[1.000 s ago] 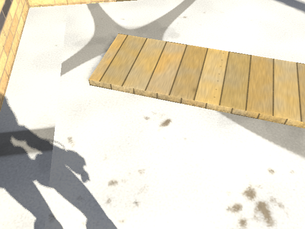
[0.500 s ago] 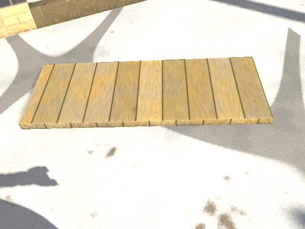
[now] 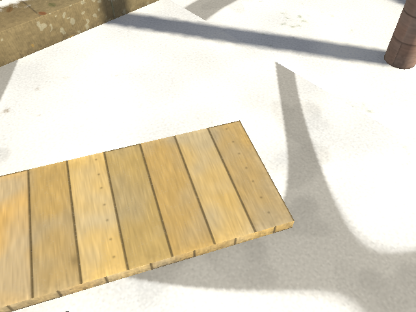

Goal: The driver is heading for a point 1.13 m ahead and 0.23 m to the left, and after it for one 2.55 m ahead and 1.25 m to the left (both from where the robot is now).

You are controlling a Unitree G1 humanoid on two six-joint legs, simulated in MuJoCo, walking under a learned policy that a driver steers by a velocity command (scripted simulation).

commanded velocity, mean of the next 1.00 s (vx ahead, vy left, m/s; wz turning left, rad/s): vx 1.00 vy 0.00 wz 0.30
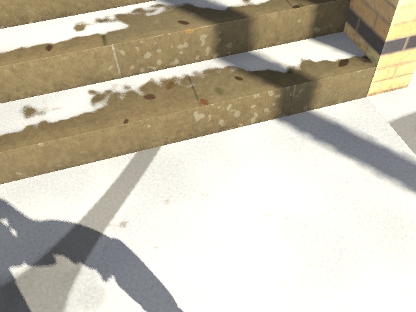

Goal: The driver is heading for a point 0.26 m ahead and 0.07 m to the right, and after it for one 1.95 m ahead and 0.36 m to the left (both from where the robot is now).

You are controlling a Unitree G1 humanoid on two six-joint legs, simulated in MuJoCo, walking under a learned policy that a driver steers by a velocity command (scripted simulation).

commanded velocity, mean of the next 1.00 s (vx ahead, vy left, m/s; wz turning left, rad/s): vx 0.26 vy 0.00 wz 0.46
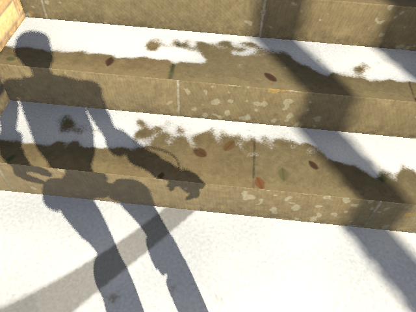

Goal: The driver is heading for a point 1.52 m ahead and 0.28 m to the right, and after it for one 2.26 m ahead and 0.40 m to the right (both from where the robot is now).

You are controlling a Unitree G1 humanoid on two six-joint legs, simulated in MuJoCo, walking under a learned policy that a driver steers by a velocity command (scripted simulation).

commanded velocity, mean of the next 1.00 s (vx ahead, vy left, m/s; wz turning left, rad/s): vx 0.20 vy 0.00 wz -0.10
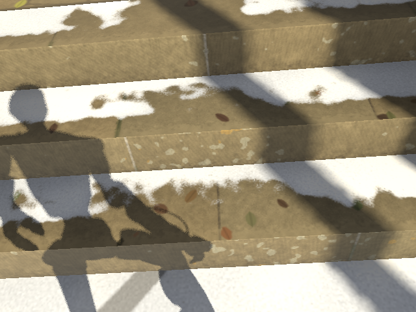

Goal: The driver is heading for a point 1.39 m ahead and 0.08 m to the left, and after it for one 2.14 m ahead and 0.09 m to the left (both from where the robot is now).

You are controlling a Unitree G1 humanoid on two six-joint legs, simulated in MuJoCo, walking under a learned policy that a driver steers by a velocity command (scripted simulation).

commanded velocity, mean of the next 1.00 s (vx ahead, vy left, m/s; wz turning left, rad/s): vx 0.95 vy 0.00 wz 0.31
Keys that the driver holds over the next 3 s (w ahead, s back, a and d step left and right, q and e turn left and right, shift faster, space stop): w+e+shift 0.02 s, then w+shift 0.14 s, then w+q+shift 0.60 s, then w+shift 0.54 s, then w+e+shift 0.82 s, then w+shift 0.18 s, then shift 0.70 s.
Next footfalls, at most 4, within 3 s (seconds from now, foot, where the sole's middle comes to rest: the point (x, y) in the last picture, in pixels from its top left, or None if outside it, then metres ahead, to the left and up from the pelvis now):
0.02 right None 0.12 -0.12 -0.76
0.48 left None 0.52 -0.08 -0.76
0.84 right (292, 184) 0.88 -0.21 -0.58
1.24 left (191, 105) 1.12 0.12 -0.41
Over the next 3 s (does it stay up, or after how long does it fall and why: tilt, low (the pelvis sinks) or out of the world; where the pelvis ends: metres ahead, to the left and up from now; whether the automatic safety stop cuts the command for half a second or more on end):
stays up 2.26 0.08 0.54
